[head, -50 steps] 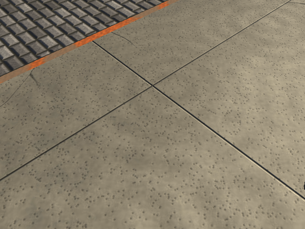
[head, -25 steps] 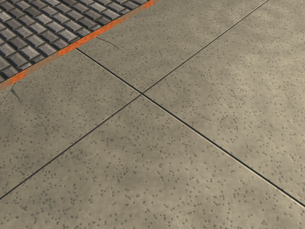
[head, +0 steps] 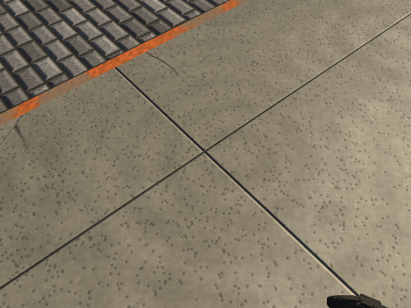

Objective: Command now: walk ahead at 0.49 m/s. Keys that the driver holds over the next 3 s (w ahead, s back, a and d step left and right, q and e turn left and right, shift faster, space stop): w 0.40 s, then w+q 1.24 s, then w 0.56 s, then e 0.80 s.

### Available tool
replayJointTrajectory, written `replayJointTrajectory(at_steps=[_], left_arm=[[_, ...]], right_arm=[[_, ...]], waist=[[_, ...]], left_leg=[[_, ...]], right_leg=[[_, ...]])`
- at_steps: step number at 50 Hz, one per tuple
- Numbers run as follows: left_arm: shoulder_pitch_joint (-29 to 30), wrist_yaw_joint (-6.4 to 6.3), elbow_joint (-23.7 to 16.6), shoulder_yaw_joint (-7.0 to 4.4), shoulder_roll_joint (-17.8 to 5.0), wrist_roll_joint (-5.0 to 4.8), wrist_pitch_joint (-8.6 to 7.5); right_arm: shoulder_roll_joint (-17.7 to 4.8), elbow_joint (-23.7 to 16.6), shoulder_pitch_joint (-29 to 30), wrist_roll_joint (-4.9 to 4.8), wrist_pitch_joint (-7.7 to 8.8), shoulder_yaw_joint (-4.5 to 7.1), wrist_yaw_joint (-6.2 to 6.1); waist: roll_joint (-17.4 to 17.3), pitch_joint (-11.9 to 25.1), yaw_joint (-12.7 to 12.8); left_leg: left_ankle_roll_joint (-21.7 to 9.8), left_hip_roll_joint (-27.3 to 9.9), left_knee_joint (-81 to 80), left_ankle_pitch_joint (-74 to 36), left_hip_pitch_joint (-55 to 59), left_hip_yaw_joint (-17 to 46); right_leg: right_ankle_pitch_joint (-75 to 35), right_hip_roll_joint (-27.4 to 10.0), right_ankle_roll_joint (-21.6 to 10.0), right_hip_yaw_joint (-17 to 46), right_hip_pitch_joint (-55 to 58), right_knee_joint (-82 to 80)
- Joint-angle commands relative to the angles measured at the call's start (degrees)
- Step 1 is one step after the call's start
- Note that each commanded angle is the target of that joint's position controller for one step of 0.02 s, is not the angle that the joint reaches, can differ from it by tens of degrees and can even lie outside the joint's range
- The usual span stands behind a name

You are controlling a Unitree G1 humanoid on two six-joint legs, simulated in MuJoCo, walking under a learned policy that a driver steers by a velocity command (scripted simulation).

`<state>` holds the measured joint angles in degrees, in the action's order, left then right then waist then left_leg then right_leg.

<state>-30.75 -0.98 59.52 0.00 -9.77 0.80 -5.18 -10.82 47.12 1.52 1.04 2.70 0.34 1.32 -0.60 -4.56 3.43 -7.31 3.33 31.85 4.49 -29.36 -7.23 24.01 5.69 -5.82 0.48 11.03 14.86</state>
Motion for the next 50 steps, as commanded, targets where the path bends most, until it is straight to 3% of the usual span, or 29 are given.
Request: replayJointTrajectory(at_steps=[1, 2, 3, 4, 5, 6, 8, 11, 14, 18, 21, 24, 26, 27, 28, 29, 30, 31, 32, 33, 34, 35, 37, 39, 41, 45, 50], left_arm=[[4.1, -0.12, -3.7, -1.81, -10.0, -0.06, -0.35], [0.1, 0.34, -4.7, -0.80, -4.0, -0.22, -0.27], [-3.0, 0.61, -3.9, -1.84, -6.8, -0.46, 0.08], [2.6, 0.59, -5.5, -2.28, -9.2, 0.31, 0.06], [6.9, 0.97, -6.4, -2.43, -9.2, 0.54, -0.11], [7.8, 1.15, -6.3, -2.42, -7.9, 0.65, 0.17], [6.4, 1.85, -5.8, -1.94, -5.0, 1.40, 1.56], [10.4, 2.45, -7.3, -1.97, -4.6, 1.44, 2.57], [19.4, 2.62, -10.2, -2.03, -5.5, 1.12, 2.92], [28.1, 2.78, -12.6, -1.49, -4.7, 0.45, 2.83], [33.4, 2.71, -14.1, -1.29, -4.8, 0.43, 2.73], [36.7, 2.61, -15.8, -1.41, -5.5, 0.40, 2.12], [34.3, 2.40, -15.8, -1.72, -6.4, 0.22, 1.36], [29.8, 2.07, -14.5, -2.14, -7.2, 0.18, 0.92], [21.4, 1.54, -11.8, -2.88, -8.5, 0.35, 0.32], [11.4, 0.73, -9.2, -4.06, -11.5, 1.53, -0.38], [4.2, 0.05, -9.2, -5.53, -17.4, 3.27, -0.57], [6.1, 0.68, -9.3, -5.76, -17.1, 2.00, 0.48], [11.7, 0.98, -10.3, -4.83, -12.5, 0.94, 0.86], [16.0, 1.16, -10.8, -4.00, -8.9, 0.51, 0.54], [17.8, 1.14, -10.6, -3.59, -7.2, 0.62, 0.17], [17.5, 0.83, -9.8, -3.23, -6.1, 0.46, -0.22], [15.2, 0.61, -8.3, -3.06, -5.3, 0.18, -1.13], [13.2, 0.57, -7.3, -3.32, -6.0, -0.22, -1.87], [11.4, 0.53, -6.6, -3.40, -6.4, 0.08, -2.05], [8.9, 0.36, -5.5, -3.20, -6.8, 0.25, -2.01], [4.1, -0.50, -3.8, -3.70, -9.2, 0.44, -1.20]], right_arm=[[-11.4, 5.8, -27.4, 0.98, 0.80, 4.13, -2.05], [-15.2, 5.9, -30.1, 2.08, 0.83, 4.95, -2.04], [-13.8, 6.1, -26.9, 0.24, 0.40, 4.96, -1.22], [-10.6, 4.8, -19.8, -0.93, 0.46, 4.34, -0.85], [-7.3, 4.4, -16.5, -0.95, 0.95, 3.61, -0.53], [-5.3, 5.1, -15.8, -0.42, 1.57, 3.02, -0.47], [-3.9, 7.2, -17.8, -0.27, 2.76, 2.27, -0.92], [-6.1, 9.5, -22.0, -0.62, 3.84, 2.52, -0.90], [-6.6, 10.5, -25.6, -0.77, 3.65, 2.33, -0.84], [-6.3, 11.9, -30.4, -0.76, 3.47, 1.84, -1.09], [-6.2, 13.0, -33.9, -0.35, 3.24, 1.54, -1.57], [-7.3, 13.6, -34.8, 0.30, 2.82, 1.70, -2.18], [-8.4, 13.3, -32.7, 0.53, 2.66, 2.05, -2.51], [-9.0, 13.0, -31.1, 0.45, 2.67, 2.24, -2.50], [-9.3, 12.8, -29.9, 0.06, 2.65, 2.32, -2.21], [-8.4, 11.9, -28.8, -0.64, 2.90, 2.08, -1.91], [-3.1, 9.3, -31.2, -2.70, 2.98, 0.89, -1.70], [-5.2, 9.6, -34.2, -2.50, 2.42, 1.88, -2.19], [-8.0, 9.5, -30.7, -1.19, 1.79, 2.90, -2.34], [-6.5, 8.8, -27.1, -0.79, 1.66, 2.84, -1.86], [-4.9, 8.5, -25.7, -0.53, 1.26, 2.83, -1.43], [-4.6, 8.0, -25.1, 0.37, 0.50, 3.09, -0.92], [-3.0, 7.5, -25.2, 0.79, -0.89, 3.15, -0.05], [-2.6, 5.8, -22.1, 0.78, -1.58, 3.28, 0.48], [-2.8, 4.0, -17.8, 0.75, -1.94, 3.27, 0.86], [-2.5, 0.3, -8.6, 0.59, -1.66, 2.59, 1.71], [-3.1, -3.3, -0.1, 0.94, -1.53, 2.07, 2.39]], waist=[[2.9, 13.3, -15.2], [-7.7, 17.7, -11.5], [-8.3, 18.1, -9.0], [-2.6, 8.1, -6.7], [0.1, 2.9, -5.8], [2.6, 0.3, -3.7], [1.4, 0.6, -1.1], [-0.4, -0.2, -0.9], [-0.9, -1.9, -3.0], [-2.4, -1.5, -5.9], [-3.0, -1.7, -7.8], [-3.3, -1.9, -8.0], [-3.7, -1.2, -5.7], [-4.2, 0.7, -3.5], [-3.1, 4.9, 0.1], [-1.3, 11.1, 4.0], [8.1, 20.6, 4.4], [12.3, 24.1, 2.2], [5.7, 15.0, -0.2], [2.9, 8.0, -1.1], [2.9, 4.5, -2.5], [4.3, 2.7, -3.7], [4.9, 2.6, -5.0], [4.8, 2.0, -5.5], [4.6, 1.1, -5.2], [4.4, -0.9, -3.8], [4.3, -2.0, -1.6]], left_leg=[[-5.1, -5.8, -4.5, 5.9, 34.5, 9.0], [-10.4, -21.4, -5.4, 9.1, 45.3, 31.2], [-16.4, -25.8, -15.0, 17.3, 45.6, 50.0], [-14.2, -23.8, -18.9, 22.9, 36.6, 41.9], [-12.6, -21.6, -21.5, 19.9, 28.5, 35.9], [-10.5, -19.2, -22.9, 13.8, 22.9, 30.9], [-7.9, -15.8, -24.1, 4.9, 17.5, 23.4], [-7.1, -13.9, -25.8, -1.4, 16.6, 17.7], [-5.3, -12.3, -26.8, -6.0, 19.4, 14.5], [-2.6, -11.2, -25.5, -13.2, 24.4, 11.7], [-2.9, -12.2, -23.5, -17.4, 30.1, 12.2], [-4.7, -14.4, -19.4, -22.8, 35.9, 14.8], [-4.3, -15.1, -15.6, -29.1, 36.2, 15.3], [-3.4, -14.5, -11.4, -35.3, 34.7, 14.9], [-2.3, -12.6, -2.9, -37.4, 32.2, 13.7], [-1.2, -10.1, 9.2, -27.2, 22.7, 12.3], [1.2, -3.3, 28.8, -0.1, 5.6, 7.8], [1.1, 0.7, 39.6, 24.9, -3.2, 8.8], [0.8, -3.5, 42.1, 20.3, -6.0, 11.0], [1.0, -5.4, 40.3, 16.1, -5.8, 10.9], [1.2, -7.0, 37.9, 13.7, -4.2, 10.7], [1.7, -8.0, 36.3, 12.8, -2.8, 10.5], [2.3, -8.2, 36.1, 10.9, -1.9, 9.6], [2.5, -8.8, 35.4, 7.3, -5.3, 9.0], [2.9, -9.2, 33.1, 3.1, -8.9, 8.4], [3.4, -8.5, 19.5, -4.9, -9.2, 5.6], [1.2, -7.1, 7.8, -2.5, -7.2, 0.9]], right_leg=[[-57.6, -13.1, -0.3, 1.1, -17.0, 36.1], [-8.6, -4.3, 0.5, -2.6, -32.6, 57.2], [4.0, 0.0, 0.2, 2.6, -44.3, 67.9], [-2.4, -4.7, -0.7, 3.9, -48.1, 65.2], [-5.7, -6.3, -0.7, 3.2, -46.8, 62.4], [-7.1, -8.0, -0.4, 3.3, -44.1, 59.1], [-7.9, -9.8, 1.0, 3.0, -38.8, 54.1], [-11.4, -11.2, 2.5, 0.7, -41.6, 49.0], [-18.6, -12.4, 3.8, -1.4, -47.7, 41.2], [-25.2, -11.0, 4.5, -3.7, -48.1, 29.8], [-25.3, -9.5, 4.2, -4.4, -48.7, 24.4], [-20.8, -8.2, 3.6, -3.7, -49.2, 20.6], [-16.5, -6.9, 2.4, -3.4, -43.7, 17.2], [-14.5, -5.2, 1.6, -3.8, -36.6, 15.2], [-16.3, -3.8, 0.4, -4.4, -25.6, 11.3], [-16.8, -9.2, -1.6, 0.6, -9.8, 10.9], [-10.3, -26.5, -5.7, 21.4, 7.2, 9.2], [-10.0, -32.5, -9.5, 36.8, 8.0, 3.2], [-5.8, -29.8, -8.1, 29.9, -0.3, 1.5], [-6.9, -27.3, -6.7, 22.1, -8.9, -1.3], [-9.6, -24.6, -4.7, 16.1, -14.6, -3.5], [-13.0, -22.7, -3.4, 11.6, -18.3, -4.7], [-19.2, -21.3, -2.7, 5.9, -20.2, -5.7], [-23.8, -20.8, -2.5, 1.5, -19.7, -6.5], [-26.5, -20.2, -2.3, -2.1, -18.9, -6.9], [-31.5, -18.7, -1.7, -8.2, -17.8, -6.7], [-37.3, -21.4, -1.6, -11.8, -9.5, -4.7]])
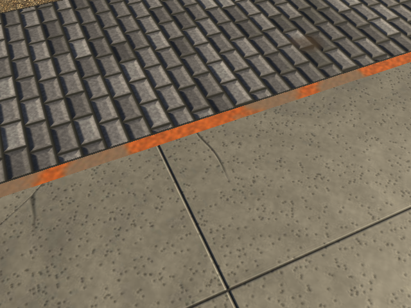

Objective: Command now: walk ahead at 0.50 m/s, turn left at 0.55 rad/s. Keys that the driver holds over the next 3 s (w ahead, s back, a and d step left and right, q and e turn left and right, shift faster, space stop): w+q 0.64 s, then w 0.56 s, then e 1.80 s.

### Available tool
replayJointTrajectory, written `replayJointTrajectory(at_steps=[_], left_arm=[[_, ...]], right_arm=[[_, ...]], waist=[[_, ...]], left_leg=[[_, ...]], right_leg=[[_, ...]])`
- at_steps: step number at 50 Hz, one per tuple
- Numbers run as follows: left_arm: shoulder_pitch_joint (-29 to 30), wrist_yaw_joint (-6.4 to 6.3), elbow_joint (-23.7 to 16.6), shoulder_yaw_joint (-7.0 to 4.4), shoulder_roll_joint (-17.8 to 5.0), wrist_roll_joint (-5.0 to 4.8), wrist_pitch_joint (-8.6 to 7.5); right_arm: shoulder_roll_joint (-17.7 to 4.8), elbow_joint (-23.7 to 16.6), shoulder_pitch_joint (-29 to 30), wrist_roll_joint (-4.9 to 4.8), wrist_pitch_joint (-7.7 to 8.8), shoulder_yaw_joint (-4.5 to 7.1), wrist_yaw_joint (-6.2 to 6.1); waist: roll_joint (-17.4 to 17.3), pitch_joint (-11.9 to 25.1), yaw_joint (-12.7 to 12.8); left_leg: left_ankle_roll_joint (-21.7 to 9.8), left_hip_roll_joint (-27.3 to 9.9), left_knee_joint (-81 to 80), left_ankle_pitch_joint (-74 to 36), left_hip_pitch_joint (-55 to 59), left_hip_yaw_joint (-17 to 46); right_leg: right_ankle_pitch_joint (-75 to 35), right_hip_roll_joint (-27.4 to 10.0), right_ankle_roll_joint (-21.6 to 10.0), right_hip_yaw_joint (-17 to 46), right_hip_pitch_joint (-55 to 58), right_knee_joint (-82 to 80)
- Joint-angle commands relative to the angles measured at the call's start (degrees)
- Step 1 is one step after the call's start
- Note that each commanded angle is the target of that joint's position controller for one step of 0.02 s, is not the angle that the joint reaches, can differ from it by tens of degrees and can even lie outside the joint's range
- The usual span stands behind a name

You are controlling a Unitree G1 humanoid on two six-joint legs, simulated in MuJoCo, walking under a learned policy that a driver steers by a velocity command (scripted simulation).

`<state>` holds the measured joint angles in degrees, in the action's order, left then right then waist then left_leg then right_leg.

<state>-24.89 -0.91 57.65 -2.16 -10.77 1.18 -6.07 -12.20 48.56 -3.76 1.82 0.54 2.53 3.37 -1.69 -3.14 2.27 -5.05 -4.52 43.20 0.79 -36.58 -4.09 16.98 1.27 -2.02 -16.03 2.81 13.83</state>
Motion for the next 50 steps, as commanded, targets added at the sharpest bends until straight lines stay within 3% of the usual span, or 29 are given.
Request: replayJointTrajectory(at_steps=[1, 4, 5, 6, 7, 8, 9, 10, 11, 12, 14, 16, 18, 23, 24, 28, 29, 31, 33, 34, 35, 36, 37, 38, 39, 41, 43, 46, 50], left_arm=[[-2.2, -0.75, -1.7, -1.61, -8.5, 0.12, 0.07], [-2.1, -1.14, -1.3, -2.09, -10.6, 0.25, 1.20], [-1.7, -1.16, -1.5, -2.40, -11.5, 0.36, 1.87], [-0.7, -0.75, -2.6, -2.65, -11.9, -0.08, 2.25], [-0.3, -0.52, -4.9, -2.27, -10.3, -0.11, 2.12], [0.7, 0.67, -9.6, -1.87, -6.2, -0.91, 1.48], [7.1, 0.87, -10.8, -2.41, -10.0, -0.52, 0.67], [8.9, 0.82, -11.8, -1.69, -8.2, -1.26, -0.19], [8.2, 0.55, -10.9, -1.49, -8.2, -1.06, -0.39], [8.1, 0.45, -10.9, -1.54, -8.1, 0.08, 0.41], [6.0, 0.83, -10.4, -1.40, -7.4, 1.53, 2.60], [8.1, 1.09, -11.3, -0.92, -6.3, 1.46, 3.75], [13.0, 1.37, -13.1, -1.22, -7.4, 1.42, 4.36], [23.1, 2.34, -16.3, -1.02, -7.6, 1.39, 4.10], [25.1, 2.33, -17.2, -0.83, -7.0, 0.96, 4.00], [30.8, 2.48, -20.1, -0.32, -7.6, 0.41, 3.21], [31.7, 2.36, -21.0, -0.34, -8.4, 0.43, 3.08], [26.8, 2.06, -20.5, -0.58, -9.8, 0.16, 2.51], [12.7, 0.97, -16.3, -1.71, -12.1, 0.11, 1.55], [4.2, 0.03, -15.3, -2.57, -15.1, 1.25, 0.96], [0.9, -0.37, -15.6, -3.76, -20.5, 2.69, 1.30], [3.9, 0.14, -15.2, -3.70, -17.9, 1.32, 2.18], [8.7, 0.51, -16.0, -2.60, -12.7, 0.74, 2.34], [11.4, 0.94, -15.9, -1.75, -9.2, 0.55, 2.15], [11.8, 1.02, -15.2, -1.36, -8.2, 0.70, 1.86], [10.0, 1.20, -13.1, -1.21, -8.4, 0.37, 0.95], [7.6, 1.67, -11.5, -1.40, -9.0, -0.20, -0.14], [5.8, 1.84, -10.0, -1.56, -9.6, -0.44, -0.37], [3.2, 2.10, -8.4, -1.65, -10.2, -0.68, 0.06]], right_arm=[[-2.1, -5.2, 5.7, 0.29, 0.65, -0.02, 0.35], [-3.5, -4.4, 1.1, 0.53, 0.90, 0.71, -0.36], [-4.5, -3.0, -3.7, 0.64, 0.94, 1.40, -0.50], [-6.5, 0.3, -12.7, 1.21, 1.31, 2.61, -1.14], [-12.2, 2.0, -20.6, 1.89, 1.51, 4.53, -2.05], [-17.6, 0.3, -17.4, 0.56, 0.92, 5.58, -2.38], [-16.6, 0.2, -18.9, -0.25, 0.11, 5.39, -2.85], [-14.1, 0.9, -15.6, -0.77, 0.36, 4.67, -3.30], [-10.9, 0.9, -13.0, -1.47, 0.92, 3.98, -3.25], [-9.2, 0.6, -10.9, -1.79, 1.53, 3.41, -3.37], [-8.0, 0.1, -10.1, -2.06, 2.75, 2.74, -3.26], [-9.6, 0.9, -12.3, -2.13, 3.46, 3.08, -3.09], [-10.8, 1.1, -14.7, -2.04, 3.39, 3.44, -3.21], [-10.4, 1.6, -20.9, -1.51, 3.36, 3.27, -3.10], [-10.3, 1.8, -22.9, -1.68, 3.24, 3.22, -3.34], [-11.0, 1.6, -25.3, -0.91, 3.02, 3.17, -4.03], [-11.8, 1.4, -24.8, -0.78, 2.98, 3.33, -4.23], [-13.1, 0.3, -21.6, -0.71, 3.09, 3.67, -4.61], [-13.7, -0.4, -18.3, -1.08, 3.60, 3.72, -3.86], [-10.8, -1.2, -19.0, -1.66, 4.16, 2.89, -3.26], [-4.5, -2.4, -25.7, -3.47, 4.21, 1.61, -3.24], [-8.6, -1.4, -27.1, -1.59, 3.85, 1.88, -3.56], [-9.3, -0.4, -24.3, -0.70, 3.32, 2.05, -3.48], [-8.7, -1.1, -20.1, -0.23, 3.20, 1.74, -3.01], [-7.7, -1.6, -18.4, -0.12, 2.95, 1.59, -2.61], [-6.8, -1.7, -18.5, 0.61, 2.00, 1.26, -1.85], [-6.4, -2.3, -17.3, 0.68, 1.63, 1.06, -1.49], [-5.8, -4.8, -10.1, 0.79, 1.65, 0.33, -0.92], [-3.9, -7.6, -0.4, 0.25, 2.10, -1.32, -0.22]], waist=[[5.5, -3.4, -0.5], [7.3, 0.3, -2.9], [7.5, 3.2, -4.9], [5.7, 8.6, -8.5], [-0.4, 14.6, -11.6], [-12.3, 17.6, -7.1], [-2.1, 14.9, -9.5], [0.1, 9.5, -7.0], [2.7, 4.7, -4.4], [3.4, 3.4, -2.2], [2.6, 4.2, -0.3], [2.4, 3.2, -0.1], [0.8, 0.6, -1.4], [-1.6, 0.8, -6.1], [-1.7, 1.4, -7.0], [-2.6, 0.1, -8.3], [-2.4, -0.8, -7.7], [-2.9, 0.1, -4.5], [-0.6, 7.0, 2.0], [3.4, 14.0, 5.1], [15.7, 21.4, 2.3], [14.9, 19.9, 0.1], [7.2, 10.0, -1.3], [2.5, 5.1, -1.3], [3.8, 2.9, -2.1], [7.2, 2.4, -3.2], [7.3, 3.1, -3.5], [6.8, 1.4, -2.9], [7.1, 0.2, -0.7]], left_leg=[[-1.8, 1.5, -4.9, 3.6, 0.7, -3.0], [-5.1, 6.5, -7.1, 12.0, 8.8, -6.5], [-6.4, 8.9, -8.9, 15.2, 14.9, -6.3], [-8.2, 10.5, -13.5, 13.4, 27.6, -5.1], [-11.7, -1.4, -15.9, 19.1, 42.6, 11.4], [-19.7, -15.6, -25.3, 19.8, 55.7, 44.0], [-19.0, -15.2, -28.5, 13.7, 53.5, 41.7], [-17.5, -13.9, -28.3, 7.1, 46.9, 32.8], [-15.3, -11.0, -29.2, -1.3, 38.4, 27.4], [-13.4, -7.6, -29.7, -5.2, 33.8, 23.0], [-12.6, -4.6, -30.6, -9.0, 30.1, 19.5], [-12.0, -3.1, -31.7, -8.6, 27.8, 18.4], [-10.4, -1.9, -33.0, -5.7, 26.7, 18.6], [-8.4, -1.2, -30.6, -10.3, 33.7, 20.3], [-8.2, -1.0, -29.8, -11.1, 35.1, 20.4], [-8.1, -2.1, -26.6, -16.1, 38.3, 23.2], [-8.1, -3.4, -25.8, -17.3, 39.0, 25.2], [-6.3, -3.5, -22.7, -20.9, 37.6, 25.8], [-3.5, 0.7, -9.0, -29.2, 32.7, 22.3], [-2.3, 4.2, 4.8, -18.2, 25.8, 19.3], [0.2, 13.2, 22.8, 20.2, 9.2, 12.7], [-0.4, 11.5, 29.3, 28.5, 2.6, 12.4], [-0.2, 8.2, 30.5, 23.2, 1.5, 12.5], [0.0, 6.4, 27.6, 19.6, 2.3, 11.8], [0.3, 5.1, 24.8, 18.4, 3.4, 11.4], [1.1, 4.5, 21.8, 17.7, 6.3, 10.6], [1.5, 4.5, 20.0, 16.7, 5.2, 10.0], [2.8, 2.1, 12.8, 11.4, 0.7, 7.6], [3.8, 1.0, -2.0, 3.9, 5.6, 2.6]], right_leg=[[-33.8, -17.4, -5.3, 3.9, 0.7, -2.1], [-56.1, -17.7, -4.7, 1.0, 4.2, 9.6], [-59.4, -17.7, -4.6, 0.5, 3.8, 18.4], [-53.5, -16.0, -3.2, -0.7, -1.9, 31.3], [-29.7, -14.2, -1.1, -0.4, -16.4, 49.1], [14.2, -0.8, 2.4, 5.9, -41.1, 68.3], [9.6, -3.0, 2.0, 15.9, -47.0, 68.5], [3.2, -6.3, 1.5, 17.3, -46.6, 64.1], [1.5, -7.8, 1.6, 16.9, -42.8, 59.4], [1.1, -9.0, 2.0, 17.7, -39.5, 55.5], [0.7, -9.0, 3.1, 17.6, -35.2, 52.0], [-1.4, -8.7, 4.1, 16.9, -36.0, 49.1], [-6.0, -8.5, 5.0, 16.0, -39.2, 44.8], [-15.0, -6.4, 5.0, 15.8, -43.9, 31.9], [-15.6, -5.6, 4.7, 15.7, -43.3, 30.5], [-14.9, -2.9, 3.3, 16.0, -41.6, 23.4], [-13.3, -2.7, 3.1, 16.6, -41.3, 22.4], [-10.3, -1.7, 1.7, 17.4, -33.2, 17.7], [-10.2, 0.6, -0.8, 15.7, -12.7, 12.6], [-3.2, -8.3, -3.5, 24.2, 0.8, 11.2], [1.6, -24.6, -10.1, 49.7, 15.6, 7.8], [8.1, -25.8, -12.8, 62.3, 11.2, 2.1], [11.3, -23.6, -12.0, 54.0, 2.0, 0.8], [7.1, -20.3, -10.7, 45.5, -4.6, -0.2], [0.7, -17.5, -9.2, 39.2, -8.3, -1.3], [-9.6, -14.4, -8.3, 32.0, -11.9, -2.4], [-17.0, -14.3, -9.2, 28.8, -11.2, -3.0], [-17.3, -14.0, -9.9, 24.9, -10.6, -5.8], [-18.9, -11.4, -8.4, 19.4, -12.4, -6.5]])
Over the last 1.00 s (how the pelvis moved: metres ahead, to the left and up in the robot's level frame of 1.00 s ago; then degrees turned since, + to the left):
0.52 -0.03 0.02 17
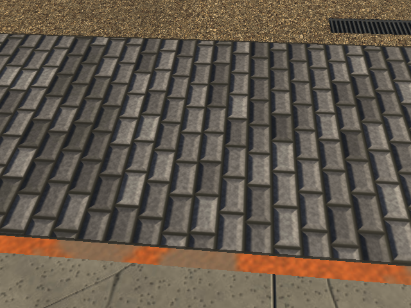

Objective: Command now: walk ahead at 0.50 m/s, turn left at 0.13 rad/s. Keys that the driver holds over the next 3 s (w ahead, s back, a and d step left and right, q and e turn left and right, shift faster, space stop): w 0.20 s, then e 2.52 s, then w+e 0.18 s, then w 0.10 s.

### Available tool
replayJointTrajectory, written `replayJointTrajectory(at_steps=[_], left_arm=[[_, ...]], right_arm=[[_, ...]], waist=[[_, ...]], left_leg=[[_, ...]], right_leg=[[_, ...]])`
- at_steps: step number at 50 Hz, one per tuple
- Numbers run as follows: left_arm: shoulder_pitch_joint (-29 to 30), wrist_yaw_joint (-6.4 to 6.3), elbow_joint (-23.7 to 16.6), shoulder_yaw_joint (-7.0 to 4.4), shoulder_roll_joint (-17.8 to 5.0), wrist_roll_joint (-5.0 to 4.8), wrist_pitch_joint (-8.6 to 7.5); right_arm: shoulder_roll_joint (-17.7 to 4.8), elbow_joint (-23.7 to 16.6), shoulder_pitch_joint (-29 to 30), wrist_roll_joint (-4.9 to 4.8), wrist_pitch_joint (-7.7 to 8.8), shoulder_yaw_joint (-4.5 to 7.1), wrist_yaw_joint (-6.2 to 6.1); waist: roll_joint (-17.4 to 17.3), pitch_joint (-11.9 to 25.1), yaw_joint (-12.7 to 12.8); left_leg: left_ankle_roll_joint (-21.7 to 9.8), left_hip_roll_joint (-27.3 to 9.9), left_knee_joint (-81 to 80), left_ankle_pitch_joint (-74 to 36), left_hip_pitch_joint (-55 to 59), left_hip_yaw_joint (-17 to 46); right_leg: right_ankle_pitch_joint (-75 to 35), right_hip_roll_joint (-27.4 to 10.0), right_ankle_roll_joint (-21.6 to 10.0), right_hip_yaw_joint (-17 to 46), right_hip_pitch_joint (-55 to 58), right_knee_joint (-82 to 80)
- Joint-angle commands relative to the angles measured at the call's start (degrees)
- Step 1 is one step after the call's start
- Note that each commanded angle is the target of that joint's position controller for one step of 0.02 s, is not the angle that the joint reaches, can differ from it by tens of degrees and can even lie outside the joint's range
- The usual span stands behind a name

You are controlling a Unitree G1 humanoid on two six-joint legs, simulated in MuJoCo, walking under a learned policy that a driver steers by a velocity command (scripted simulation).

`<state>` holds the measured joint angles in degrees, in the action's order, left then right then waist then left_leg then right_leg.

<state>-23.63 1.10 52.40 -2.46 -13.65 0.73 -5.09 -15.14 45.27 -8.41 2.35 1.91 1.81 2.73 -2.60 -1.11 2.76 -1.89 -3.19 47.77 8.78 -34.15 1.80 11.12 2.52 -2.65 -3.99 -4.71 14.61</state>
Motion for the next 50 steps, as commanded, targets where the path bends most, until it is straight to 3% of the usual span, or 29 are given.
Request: replayJointTrajectory(at_steps=[1, 4, 6, 7, 8, 9, 10, 11, 12, 13, 15, 18, 23, 27, 31, 32, 33, 34, 35, 36, 37, 38, 39, 40, 41, 44, 47, 50], left_arm=[[0.9, 0.11, -2.7, -1.50, -8.0, -0.20, -0.86], [-1.5, -0.01, -1.3, -1.77, -9.3, -0.04, -0.40], [-1.6, -0.27, -0.7, -1.89, -9.8, 0.05, 0.19], [-1.3, -0.39, -0.4, -1.82, -9.8, -0.12, 0.51], [-2.1, -0.44, -0.1, -1.33, -8.4, -0.16, 0.70], [-0.7, -0.44, -2.4, -0.46, -6.1, -0.26, 0.59], [-5.5, -0.37, -4.2, 0.53, -1.3, -1.27, 0.57], [-2.6, -1.14, -2.9, -1.11, -7.6, 0.06, 1.31], [-0.3, -0.97, -3.1, -1.16, -6.7, -0.32, 1.29], [-0.1, -0.93, -2.5, -0.79, -4.9, -0.69, 1.44], [-1.6, -0.81, -1.1, -0.92, -4.0, 0.32, 3.01], [-0.8, -0.30, -1.6, -1.47, -3.5, 0.59, 4.67], [7.6, 0.32, -5.2, -0.92, -1.8, 1.02, 5.67], [11.6, 0.72, -7.4, -0.47, -1.6, 1.25, 5.83], [11.1, 0.65, -8.9, -1.08, -3.1, 1.38, 5.62], [9.0, 0.47, -8.7, -1.33, -3.3, 1.47, 5.18], [5.0, 0.04, -8.0, -1.92, -4.9, 1.70, 4.36], [1.0, -0.77, -8.4, -3.77, -12.2, 1.88, 3.68], [0.8, -1.18, -8.4, -5.24, -16.5, -0.41, 4.88], [1.6, -1.06, -9.0, -5.03, -14.6, -1.83, 5.69], [5.5, -1.40, -9.6, -4.23, -11.7, -1.18, 6.36], [9.5, -1.74, -10.0, -3.30, -8.9, -0.57, 7.08], [11.8, -1.99, -10.6, -2.93, -7.7, -0.73, 7.29], [12.8, -1.91, -11.0, -2.83, -7.3, -0.30, 7.27], [12.2, -1.62, -11.0, -2.96, -7.8, -0.13, 6.99], [10.8, -1.14, -10.8, -3.74, -10.1, 0.04, 6.45], [10.0, -1.10, -11.1, -4.07, -10.6, 0.33, 7.00], [10.1, -0.87, -11.6, -4.42, -11.1, 0.66, 7.41]], right_arm=[[-1.1, -4.7, 5.7, -0.43, 0.79, -0.72, 0.39], [-2.5, -5.6, 8.1, -0.60, 0.98, -0.53, -0.15], [-3.1, -5.3, 6.5, -0.31, 1.30, -0.23, -0.58], [-3.4, -3.8, 2.2, 0.06, 1.67, 0.13, -0.90], [-5.2, -0.8, -5.9, 0.76, 2.33, 1.01, -1.45], [-9.4, 0.9, -16.6, 1.88, 2.79, 2.24, -2.22], [-15.0, 1.6, -18.8, 1.20, 2.21, 3.68, -2.71], [-11.6, 1.2, -15.7, -0.89, 1.77, 3.16, -2.75], [-7.8, 0.5, -10.9, -1.11, 2.08, 2.04, -2.66], [-4.9, 0.6, -8.3, -1.06, 2.66, 1.23, -2.45], [-2.3, 0.8, -5.6, -1.25, 3.39, 0.41, -2.77], [-3.9, 1.5, -6.1, -1.81, 3.97, 0.77, -3.37], [-3.8, 2.4, -6.9, -1.77, 2.62, 0.80, -4.69], [-5.3, 3.6, -9.2, -1.63, 1.62, 1.47, -4.91], [-6.9, 3.7, -8.8, -1.61, 0.12, 2.59, -5.12], [-7.1, 3.7, -8.4, -1.75, -0.31, 2.78, -5.18], [-7.4, 3.7, -9.3, -1.66, -0.69, 3.00, -5.11], [-5.7, 1.3, -10.4, -1.31, -0.87, 2.55, -4.91], [-3.0, -1.3, -9.7, -1.83, -1.90, 1.97, -4.63], [-4.1, -0.6, -8.5, -0.54, -2.68, 1.84, -4.57], [-3.9, -1.0, -5.8, -1.13, -2.77, 1.94, -4.40], [-4.0, -0.9, -4.3, -1.41, -2.56, 2.10, -4.55], [-4.7, -1.4, -4.1, -0.75, -2.74, 2.34, -4.65], [-4.3, -0.6, -5.7, -0.05, -3.25, 2.26, -4.56], [-3.8, -0.4, -6.7, -0.05, -3.70, 2.19, -4.44], [-3.0, -1.3, -5.9, -0.91, -4.24, 1.94, -4.46], [-3.6, -2.7, -3.0, -1.02, -4.47, 1.96, -4.63], [-3.8, -3.7, -1.7, -1.39, -4.07, 1.85, -4.74]], waist=[[8.0, -1.8, -0.7], [8.0, -1.9, -0.2], [8.1, -1.5, -1.3], [6.9, 0.1, -3.6], [4.1, 4.7, -6.4], [-2.2, 12.3, -11.0], [-15.4, 15.9, -8.5], [-5.7, 10.6, -8.2], [-2.6, 4.9, -6.0], [-0.9, 2.8, -4.2], [-2.1, 2.0, -1.3], [-2.5, 3.1, 0.2], [-3.3, 0.9, -1.2], [-3.3, 1.5, -3.1], [-3.1, 1.6, -3.1], [-1.7, 2.8, -1.9], [2.8, 5.6, 0.4], [12.8, 9.9, 1.2], [20.2, 15.1, 0.4], [9.4, 13.8, 1.0], [6.6, 6.8, 0.0], [4.0, 1.6, -1.9], [5.5, 0.2, -3.1], [6.6, 1.4, -3.6], [6.5, 3.0, -3.7], [6.7, 4.8, -3.0], [9.0, 4.2, -1.5], [9.5, 3.9, -0.8]], left_leg=[[0.6, 0.1, -8.9, -4.4, 4.7, -4.1], [-0.5, 0.9, -13.3, -2.3, 7.1, -5.0], [-2.0, 2.1, -16.5, 0.9, 10.8, -5.6], [-2.9, 3.6, -20.2, 0.7, 17.0, -6.2], [-4.4, 3.9, -22.4, 1.2, 28.0, -5.3], [-7.6, -8.4, -24.4, 8.1, 41.3, 8.2], [-14.0, -21.7, -31.8, 12.1, 51.5, 32.8], [-13.7, -20.6, -32.2, 5.6, 45.7, 31.4], [-12.5, -18.1, -31.5, -7.5, 39.3, 21.6], [-10.9, -15.5, -32.2, -20.2, 34.2, 14.2], [-8.1, -12.0, -32.6, -33.1, 28.7, 4.9], [-7.9, -11.2, -32.7, -42.9, 27.4, -1.3], [-7.8, -9.7, -32.4, -38.6, 27.0, -8.7], [-8.2, -11.0, -28.6, -38.1, 29.8, -10.7], [-7.4, -13.1, -19.7, -38.4, 32.0, -10.3], [-6.2, -12.3, -14.0, -37.4, 31.4, -11.2], [-3.3, -9.8, -4.3, -31.5, 28.3, -12.9], [0.1, -4.5, 11.9, -6.3, 16.8, -14.6], [2.3, 7.4, 24.7, 29.9, 4.1, -8.1], [2.8, 3.3, 27.5, 29.0, 2.5, -1.0], [3.0, 2.4, 26.9, 24.4, 0.9, -0.5], [3.2, 1.0, 21.7, 19.6, 1.0, -0.1], [3.4, 0.4, 17.7, 16.6, 2.4, 0.1], [3.6, 1.4, 17.2, 14.9, 4.5, -0.8], [3.8, 2.1, 16.3, 14.3, 5.5, -0.8], [4.5, 2.6, 10.2, 14.2, 5.7, -0.2], [4.6, 3.0, 5.1, 13.7, 5.4, 0.6], [4.2, 4.0, 0.3, 14.2, 7.6, 0.9]], right_leg=[[-14.1, -12.9, -7.5, 7.0, -4.5, -6.8], [-17.0, -15.4, -7.0, 7.9, -0.8, -4.4], [-21.2, -16.3, -6.4, 7.9, 1.3, -0.6], [-26.7, -15.2, -5.5, 6.4, 1.2, 5.2], [-28.7, -12.3, -4.4, 3.8, -1.5, 15.7], [-14.8, -9.4, -2.7, 0.9, -10.8, 32.0], [18.3, -0.1, -0.8, -1.7, -29.5, 49.2], [18.5, -2.4, -1.4, 4.9, -33.7, 54.1], [14.1, -4.2, -1.6, 6.6, -32.6, 53.8], [11.8, -5.5, -1.1, 6.8, -29.6, 51.3], [10.1, -6.1, 0.3, 6.2, -24.4, 48.4], [5.5, -4.4, 1.5, 4.9, -23.6, 48.6], [-2.7, -5.1, 2.3, 2.1, -25.7, 37.2], [-3.4, -4.0, 0.7, -0.6, -22.1, 27.9], [4.4, -2.5, -2.3, -1.7, -19.1, 21.9], [2.8, -1.5, -3.3, -1.9, -15.6, 17.7], [-8.2, -2.2, -5.0, 1.1, -8.4, 11.7], [-33.8, -15.4, -9.1, 18.3, 2.1, 10.8], [-46.3, -25.2, -21.1, 35.1, 8.1, 8.2], [-35.3, -24.5, -21.2, 31.6, 5.1, 6.1], [-24.6, -21.5, -19.5, 27.7, -1.3, 4.2], [-17.0, -17.3, -15.8, 23.9, -6.9, 2.0], [-13.9, -14.3, -13.4, 21.5, -9.4, 1.4], [-14.9, -12.4, -12.5, 19.7, -10.3, 1.6], [-16.3, -11.8, -12.2, 19.4, -9.9, 2.0], [-10.9, -11.0, -11.7, 20.9, -8.7, 1.7], [1.7, -10.6, -11.3, 24.7, -8.7, 0.1], [5.3, -10.4, -10.8, 27.8, -9.4, 0.2]])
Over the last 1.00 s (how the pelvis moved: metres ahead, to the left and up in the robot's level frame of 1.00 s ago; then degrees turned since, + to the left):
0.52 0.11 0.01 29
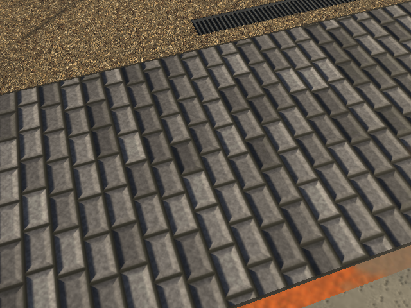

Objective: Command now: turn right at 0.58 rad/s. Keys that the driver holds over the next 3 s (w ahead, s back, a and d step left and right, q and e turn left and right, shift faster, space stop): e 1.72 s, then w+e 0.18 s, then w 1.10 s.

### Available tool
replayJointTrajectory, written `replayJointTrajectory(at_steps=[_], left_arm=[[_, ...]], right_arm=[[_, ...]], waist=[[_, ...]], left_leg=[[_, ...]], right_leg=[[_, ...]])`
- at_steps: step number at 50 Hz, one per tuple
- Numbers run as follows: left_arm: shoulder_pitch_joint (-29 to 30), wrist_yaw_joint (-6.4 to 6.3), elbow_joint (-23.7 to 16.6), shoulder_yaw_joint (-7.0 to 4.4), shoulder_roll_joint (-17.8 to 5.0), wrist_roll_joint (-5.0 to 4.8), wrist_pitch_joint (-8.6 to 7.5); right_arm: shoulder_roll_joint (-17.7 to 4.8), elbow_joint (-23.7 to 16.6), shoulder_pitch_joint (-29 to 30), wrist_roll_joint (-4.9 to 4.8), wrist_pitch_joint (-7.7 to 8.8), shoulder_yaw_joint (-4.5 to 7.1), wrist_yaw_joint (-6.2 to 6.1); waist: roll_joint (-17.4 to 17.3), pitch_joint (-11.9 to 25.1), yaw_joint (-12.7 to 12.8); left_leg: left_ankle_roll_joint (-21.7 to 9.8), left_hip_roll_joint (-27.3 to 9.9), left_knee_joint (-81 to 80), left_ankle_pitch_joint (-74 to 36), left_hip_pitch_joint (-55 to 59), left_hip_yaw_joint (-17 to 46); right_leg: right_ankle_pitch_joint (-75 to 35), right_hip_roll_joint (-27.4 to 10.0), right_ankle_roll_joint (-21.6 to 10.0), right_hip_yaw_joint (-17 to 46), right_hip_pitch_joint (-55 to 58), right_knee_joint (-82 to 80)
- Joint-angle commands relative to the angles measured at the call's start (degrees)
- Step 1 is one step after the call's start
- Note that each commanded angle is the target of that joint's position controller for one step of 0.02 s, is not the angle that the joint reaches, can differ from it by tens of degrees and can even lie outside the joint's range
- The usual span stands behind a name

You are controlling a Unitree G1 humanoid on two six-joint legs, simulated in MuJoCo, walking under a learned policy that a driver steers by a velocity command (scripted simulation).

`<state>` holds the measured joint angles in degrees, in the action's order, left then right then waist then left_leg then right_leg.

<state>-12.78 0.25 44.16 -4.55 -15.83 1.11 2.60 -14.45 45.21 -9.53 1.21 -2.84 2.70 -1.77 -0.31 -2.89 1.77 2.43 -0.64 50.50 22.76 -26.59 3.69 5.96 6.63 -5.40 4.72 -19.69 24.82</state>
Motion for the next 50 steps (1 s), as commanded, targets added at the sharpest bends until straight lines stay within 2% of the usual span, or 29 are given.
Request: replayJointTrajectory(at_steps=[1, 4, 6, 7, 8, 9, 10, 11, 12, 14, 18, 20, 23, 27, 28, 29, 30, 31, 32, 33, 34, 35, 36, 37, 39, 45, 50], left_arm=[[-0.5, 0.09, -3.5, -2.43, -9.1, 0.38, -0.18], [0.8, 0.48, -3.9, -2.60, -9.0, 0.41, 0.11], [2.8, 0.53, -4.1, -2.60, -8.7, -0.34, 0.39], [3.1, 0.30, -4.5, -2.26, -7.5, -0.93, 0.28], [-0.1, 0.03, -4.8, -1.39, -3.7, -1.33, 0.08], [1.5, -0.47, -5.2, -1.97, -5.2, -0.81, -0.24], [1.9, -0.39, -4.6, -2.84, -8.9, 1.15, -0.35], [-0.3, 0.11, -3.3, -3.07, -8.5, 0.99, -0.20], [-2.6, 0.52, -2.3, -2.95, -7.8, 0.82, 0.27], [-3.7, 1.52, -1.7, -2.66, -7.3, 0.49, 1.07], [2.5, 2.27, -4.2, -1.59, -5.9, -0.13, 1.74], [3.8, 2.50, -5.0, -1.15, -5.3, -0.29, 1.98], [4.9, 2.79, -6.2, -0.44, -4.5, -0.73, 2.06], [4.2, 2.59, -7.2, -0.29, -5.0, -1.26, 1.54], [2.7, 2.43, -7.0, -0.23, -4.7, -0.98, 1.21], [0.9, 1.96, -6.4, -0.23, -4.9, -0.35, 0.60], [-1.2, 1.30, -6.1, -1.03, -8.5, 0.67, -0.33], [-1.5, 0.92, -7.9, -2.83, -17.8, 0.11, -1.10], [-7.4, 0.83, -6.5, -3.63, -17.3, -0.69, -1.05], [-5.2, 0.56, -6.0, -2.52, -14.1, -0.68, -0.84], [-0.4, 0.24, -6.6, -1.59, -11.1, -0.81, -0.48], [2.8, -0.09, -7.2, -1.08, -9.8, -0.97, -0.30], [3.6, -0.37, -7.6, -0.85, -9.0, -1.14, -0.31], [2.9, -0.28, -7.5, -0.74, -9.0, -1.14, -0.38], [1.1, -0.05, -7.0, -1.07, -10.0, -1.08, -0.75], [-2.8, -0.07, -6.2, -1.62, -11.3, -0.34, -0.72], [-2.7, 0.16, -6.3, -2.05, -12.1, 0.12, -0.55]], right_arm=[[-4.5, -3.8, -0.7, -0.45, 0.91, 0.90, -0.31], [-4.7, -4.0, -3.0, -1.15, 1.70, 0.76, -0.65], [-4.6, -3.2, -7.8, -1.34, 2.38, 0.72, -1.09], [-6.2, -2.8, -9.7, -0.95, 2.80, 1.13, -1.60], [-11.3, -4.0, -8.8, -0.03, 2.91, 2.10, -2.12], [-15.1, -6.2, -1.9, 0.68, 2.66, 2.81, -1.78], [-11.5, -6.5, -1.3, 1.03, 2.71, 2.11, -1.43], [-8.1, -7.0, 1.3, 0.48, 2.92, 1.09, -1.22], [-7.0, -7.5, 2.9, 0.32, 2.97, 0.73, -0.98], [-6.6, -8.3, 2.5, 0.23, 3.02, 0.62, -1.04], [-8.2, -6.6, -5.0, 0.22, 2.85, 1.45, -0.97], [-9.3, -6.1, -6.3, 0.33, 2.82, 1.95, -0.74], [-10.3, -6.2, -4.9, 0.53, 2.81, 2.40, 0.10], [-11.9, -5.7, -4.1, 0.33, 2.52, 3.08, 1.02], [-12.1, -5.7, -3.2, -0.15, 2.34, 3.17, 1.09], [-11.9, -5.3, -3.3, -0.55, 2.12, 3.21, 1.13], [-10.2, -5.2, -5.3, -0.33, 1.84, 2.89, 1.30], [-4.5, -9.3, -5.0, 0.47, 1.33, 1.27, 1.50], [-7.0, -9.9, 0.2, 0.56, 0.45, 1.40, 0.50], [-7.6, -9.5, 0.5, -0.22, 0.06, 1.65, 0.50], [-8.2, -8.6, -0.1, -0.78, 0.31, 1.89, 0.74], [-9.1, -8.1, -0.7, -0.42, 0.60, 2.23, 0.90], [-9.7, -7.2, -2.4, 0.36, 0.59, 2.43, 1.15], [-9.5, -6.7, -3.4, 0.56, 0.46, 2.43, 1.40], [-8.5, -6.8, -3.3, 0.19, 0.17, 2.18, 1.60], [-7.9, -8.3, 0.5, 0.06, -0.18, 1.80, 0.96], [-7.6, -9.5, 2.1, -0.55, 0.58, 1.28, 0.54]], waist=[[7.3, 5.8, 0.2], [8.3, 6.3, -0.5], [8.0, 6.2, -3.2], [5.7, 5.7, -4.1], [-5.3, 6.3, -1.8], [-13.9, 1.3, -1.5], [-6.9, 0.8, -0.7], [-4.5, 1.8, 1.4], [-4.7, 2.4, 2.4], [-7.4, 3.7, 1.5], [-7.8, 3.7, -3.3], [-8.6, 4.1, -4.2], [-9.9, 4.4, -4.2], [-11.2, 5.4, -3.5], [-10.2, 5.6, -2.1], [-7.6, 6.0, -0.5], [1.9, 6.9, 0.2], [18.0, 5.7, -1.7], [11.5, 8.2, 4.3], [8.7, 4.8, 1.8], [7.1, 1.8, -0.4], [7.6, 1.4, -1.8], [8.3, 2.5, -2.2], [7.4, 4.1, -2.3], [5.7, 5.1, -1.9], [7.0, 3.6, 0.2], [6.7, 4.3, 0.4]], left_leg=[[-0.4, 2.0, -4.1, 0.6, 1.3, -1.0], [-2.1, 3.9, -11.6, 1.7, 7.1, -1.2], [-3.8, 5.0, -24.0, -2.7, 15.3, -1.7], [-4.8, 1.9, -32.4, -4.5, 20.5, 0.8], [-7.8, -11.8, -39.3, 3.3, 24.1, 14.0], [-13.4, -21.5, -42.8, 0.2, 16.5, 26.0], [-15.3, -21.0, -39.5, -10.8, 12.8, 21.1], [-14.2, -17.1, -37.2, -18.6, 12.3, 14.7], [-12.7, -13.8, -35.6, -23.9, 13.4, 9.0], [-12.5, -11.4, -33.4, -31.1, 17.9, 3.3], [-14.2, -13.5, -31.1, -37.0, 27.1, 1.8], [-14.5, -14.8, -30.4, -37.9, 28.5, 1.0], [-14.0, -15.3, -29.2, -37.6, 25.0, -2.0], [-12.5, -16.2, -25.7, -37.5, 22.2, -3.9], [-11.1, -15.9, -23.2, -35.3, 20.6, -5.3], [-8.2, -15.0, -19.0, -29.9, 17.0, -7.5], [-4.4, -11.8, -8.6, -17.8, 8.5, -11.3], [0.2, -1.6, 4.0, 14.7, -8.3, -13.9], [-0.1, -0.8, 11.4, 15.8, -8.4, -4.5], [-0.4, -1.8, 14.1, 11.3, -9.3, -2.7], [-0.7, -2.7, 12.5, 5.6, -8.6, -1.7], [-0.6, -2.8, 10.9, 2.0, -8.0, -1.7], [-0.3, -2.2, 11.5, -0.2, -6.4, -2.4], [0.0, -1.5, 12.0, -1.3, -5.5, -2.5], [0.4, -1.0, 10.6, -2.0, -5.6, -2.3], [0.5, 0.2, 2.0, -0.9, -6.7, -1.0], [-0.8, 2.3, -4.4, 0.5, -1.2, -0.3]], right_leg=[[10.0, -14.4, -7.9, 19.9, 5.4, -9.7], [6.5, -13.9, -6.5, 23.0, 4.4, -8.8], [7.1, -11.9, -3.4, 23.4, 1.3, -7.3], [12.6, -8.9, -0.2, 21.6, -2.6, -4.9], [22.3, -3.0, 3.3, 14.0, -8.0, 6.7], [24.9, 5.2, 4.9, 0.9, -15.8, 19.4], [23.4, -0.2, 5.3, 2.6, -12.3, 29.8], [20.6, -0.1, 5.3, 2.3, -10.3, 34.7], [18.2, -0.2, 5.7, 1.6, -10.0, 39.1], [16.9, -1.1, 7.2, -0.4, -12.2, 43.4], [17.9, -3.2, 9.4, -2.4, -15.7, 36.4], [19.3, -4.1, 9.4, -3.4, -14.0, 31.8], [20.8, -5.1, 8.1, -6.1, -6.7, 23.6], [19.4, -4.5, 5.6, -9.3, 1.0, 13.3], [15.4, -4.1, 4.7, -9.9, 4.4, 7.5], [7.9, -3.7, 3.8, -9.0, 9.7, -0.7], [4.0, -9.8, 2.2, 2.0, 17.5, -7.6], [-22.7, -28.0, -4.9, 26.2, 22.1, -6.9], [-27.1, -29.0, -12.1, 24.7, 19.6, -5.2], [-23.0, -25.4, -12.0, 19.8, 17.5, -5.4], [-17.4, -21.1, -9.5, 15.5, 14.3, -6.6], [-15.2, -17.8, -7.3, 13.3, 13.9, -6.9], [-17.9, -16.0, -6.9, 11.8, 13.9, -6.6], [-19.4, -15.4, -6.9, 11.4, 14.2, -6.2], [-18.6, -15.3, -7.1, 12.3, 15.0, -6.0], [-8.7, -15.4, -8.3, 19.1, 15.0, -6.1], [-11.3, -14.6, -8.2, 23.5, 12.3, -3.8]])
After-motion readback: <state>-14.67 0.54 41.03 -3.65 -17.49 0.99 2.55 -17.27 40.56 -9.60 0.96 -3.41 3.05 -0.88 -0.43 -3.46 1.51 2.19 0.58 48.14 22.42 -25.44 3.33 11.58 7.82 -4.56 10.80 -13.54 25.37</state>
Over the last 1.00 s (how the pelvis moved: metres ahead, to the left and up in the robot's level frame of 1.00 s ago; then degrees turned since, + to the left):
0.26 0.03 -0.01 -23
